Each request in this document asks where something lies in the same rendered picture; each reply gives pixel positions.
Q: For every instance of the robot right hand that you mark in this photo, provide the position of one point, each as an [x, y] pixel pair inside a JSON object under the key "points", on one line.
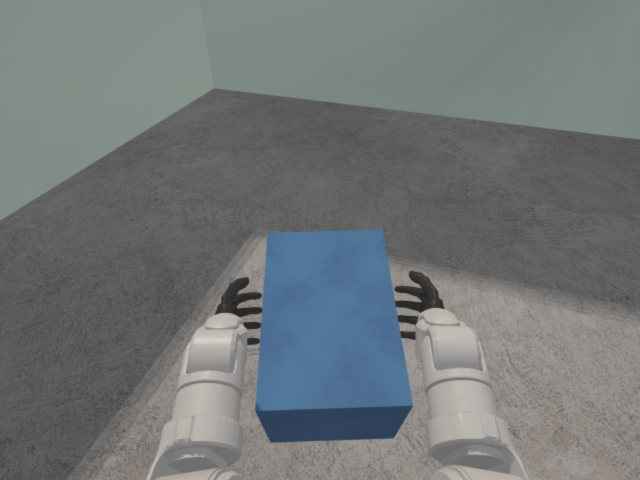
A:
{"points": [[428, 295]]}

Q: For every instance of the robot left forearm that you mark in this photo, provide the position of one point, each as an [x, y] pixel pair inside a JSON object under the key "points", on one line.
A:
{"points": [[204, 431]]}

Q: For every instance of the robot left hand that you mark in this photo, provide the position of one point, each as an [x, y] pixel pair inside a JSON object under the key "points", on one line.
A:
{"points": [[231, 299]]}

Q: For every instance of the robot right forearm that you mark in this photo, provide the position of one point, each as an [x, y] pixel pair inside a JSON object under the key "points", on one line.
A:
{"points": [[464, 427]]}

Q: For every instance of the carton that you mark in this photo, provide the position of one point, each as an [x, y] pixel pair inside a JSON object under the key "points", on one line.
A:
{"points": [[331, 359]]}

